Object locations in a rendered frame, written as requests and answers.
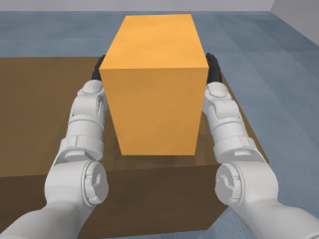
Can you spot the carton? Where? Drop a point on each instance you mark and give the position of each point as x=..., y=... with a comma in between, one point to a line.
x=154, y=77

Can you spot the pedestal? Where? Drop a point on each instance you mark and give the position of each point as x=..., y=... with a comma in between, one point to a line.
x=148, y=194

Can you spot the robot right forearm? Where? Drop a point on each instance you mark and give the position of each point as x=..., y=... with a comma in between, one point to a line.
x=231, y=140

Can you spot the left robot upper arm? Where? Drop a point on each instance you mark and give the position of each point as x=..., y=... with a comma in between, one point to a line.
x=72, y=190

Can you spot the right robot upper arm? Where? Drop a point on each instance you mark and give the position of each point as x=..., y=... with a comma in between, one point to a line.
x=250, y=189

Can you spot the robot left hand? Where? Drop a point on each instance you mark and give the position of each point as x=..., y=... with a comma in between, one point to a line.
x=96, y=73

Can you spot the robot left forearm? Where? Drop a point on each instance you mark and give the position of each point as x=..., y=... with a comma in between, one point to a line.
x=84, y=137

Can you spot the robot right hand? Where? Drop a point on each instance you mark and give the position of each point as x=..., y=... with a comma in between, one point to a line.
x=214, y=74

